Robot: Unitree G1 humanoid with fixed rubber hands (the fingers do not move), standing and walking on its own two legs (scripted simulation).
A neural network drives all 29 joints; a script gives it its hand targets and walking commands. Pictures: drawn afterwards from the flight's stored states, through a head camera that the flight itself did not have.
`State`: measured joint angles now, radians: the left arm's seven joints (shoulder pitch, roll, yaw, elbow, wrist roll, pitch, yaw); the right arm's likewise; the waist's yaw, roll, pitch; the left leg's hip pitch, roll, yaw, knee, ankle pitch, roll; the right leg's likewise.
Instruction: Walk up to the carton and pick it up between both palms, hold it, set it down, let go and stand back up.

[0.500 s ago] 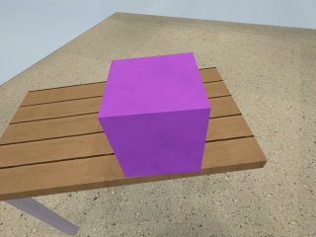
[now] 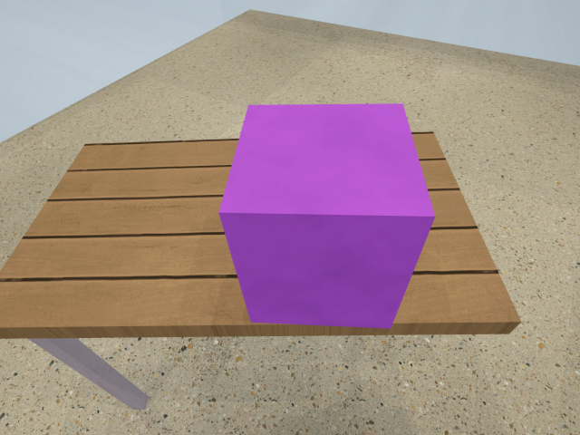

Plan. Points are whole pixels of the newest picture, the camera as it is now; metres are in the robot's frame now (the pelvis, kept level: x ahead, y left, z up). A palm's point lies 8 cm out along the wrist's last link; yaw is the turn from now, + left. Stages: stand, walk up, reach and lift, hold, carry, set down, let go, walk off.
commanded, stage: walk up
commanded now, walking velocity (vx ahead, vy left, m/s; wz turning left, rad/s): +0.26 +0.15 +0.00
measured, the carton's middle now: (321, 220) +0.43 +0.00 +0.05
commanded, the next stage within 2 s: none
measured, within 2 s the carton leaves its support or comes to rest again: neither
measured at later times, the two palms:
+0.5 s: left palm out of the picture +0.04 +0.31 -0.17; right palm out of the picture +0.10 -0.12 -0.14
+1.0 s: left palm out of the picture +0.05 +0.27 -0.15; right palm out of the picture +0.04 -0.12 -0.16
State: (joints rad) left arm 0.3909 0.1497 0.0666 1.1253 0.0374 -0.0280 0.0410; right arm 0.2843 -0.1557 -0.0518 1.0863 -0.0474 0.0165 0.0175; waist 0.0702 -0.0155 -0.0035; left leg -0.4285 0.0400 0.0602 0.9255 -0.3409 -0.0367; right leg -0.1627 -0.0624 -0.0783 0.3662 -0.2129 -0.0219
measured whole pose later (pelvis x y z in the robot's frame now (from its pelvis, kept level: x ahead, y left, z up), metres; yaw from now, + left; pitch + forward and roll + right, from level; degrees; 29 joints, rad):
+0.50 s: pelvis +0.06 +0.10 -0.01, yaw +0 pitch +0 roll +0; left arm 0.30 0.14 0.04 1.12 0.02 0.02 0.03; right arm 0.22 -0.11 -0.02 1.05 -0.02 -0.01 -0.05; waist 0.02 -0.06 0.02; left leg -0.26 0.00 0.11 0.41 -0.14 0.04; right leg -0.26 -0.03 -0.02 0.72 -0.44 -0.01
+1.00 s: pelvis +0.08 +0.08 -0.01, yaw +0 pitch -1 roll +0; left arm 0.31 0.08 0.01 1.16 0.01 -0.03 0.04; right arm 0.32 -0.10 -0.01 1.16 -0.01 -0.01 -0.03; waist -0.01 0.01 0.05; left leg -0.21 0.03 0.09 0.39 -0.17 0.00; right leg -0.09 0.03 -0.06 0.38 -0.28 -0.06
